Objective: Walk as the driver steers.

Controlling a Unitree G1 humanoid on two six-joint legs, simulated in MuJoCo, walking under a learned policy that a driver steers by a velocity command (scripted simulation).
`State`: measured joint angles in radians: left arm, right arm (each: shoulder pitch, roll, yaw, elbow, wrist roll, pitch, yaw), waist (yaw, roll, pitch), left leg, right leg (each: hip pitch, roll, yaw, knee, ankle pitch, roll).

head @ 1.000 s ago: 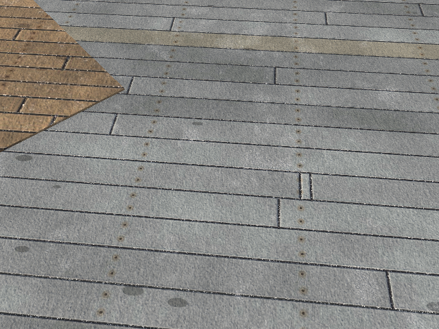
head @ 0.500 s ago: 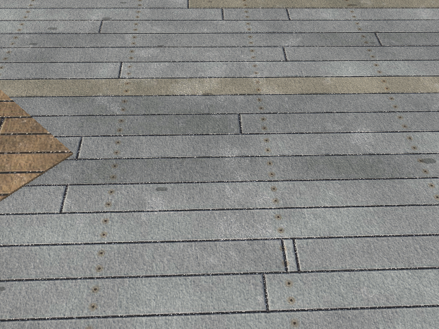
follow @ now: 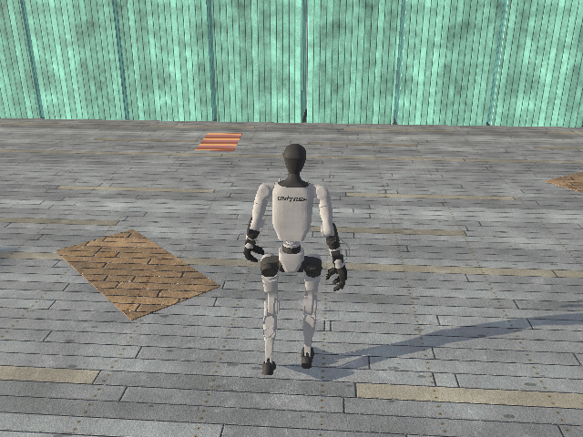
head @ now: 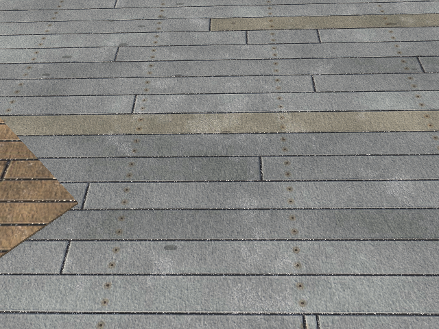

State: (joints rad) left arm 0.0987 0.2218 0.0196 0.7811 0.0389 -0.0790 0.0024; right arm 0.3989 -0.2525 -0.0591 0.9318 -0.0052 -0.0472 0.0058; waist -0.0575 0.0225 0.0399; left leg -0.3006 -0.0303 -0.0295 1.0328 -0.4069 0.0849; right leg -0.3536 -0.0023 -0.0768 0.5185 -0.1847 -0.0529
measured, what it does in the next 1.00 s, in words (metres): walks ahead, turning left: left foot, then right foot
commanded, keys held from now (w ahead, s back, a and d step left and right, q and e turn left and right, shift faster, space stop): w+q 0.60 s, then w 0.18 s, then w+e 0.22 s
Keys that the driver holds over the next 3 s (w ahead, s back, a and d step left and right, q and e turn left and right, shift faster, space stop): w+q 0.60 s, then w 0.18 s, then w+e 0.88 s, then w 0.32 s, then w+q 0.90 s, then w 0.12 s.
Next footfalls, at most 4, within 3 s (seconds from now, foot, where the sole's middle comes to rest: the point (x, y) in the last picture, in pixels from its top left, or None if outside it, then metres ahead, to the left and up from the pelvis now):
0.42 left None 0.34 0.15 -0.77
1.00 right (184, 261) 0.70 0.13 -0.77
1.52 left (116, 206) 0.93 0.38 -0.77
2.02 right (181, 152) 1.17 0.14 -0.77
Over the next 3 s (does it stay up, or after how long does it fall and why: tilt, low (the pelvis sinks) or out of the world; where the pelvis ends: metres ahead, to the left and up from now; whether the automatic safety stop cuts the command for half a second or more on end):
stays up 1.55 0.30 0.00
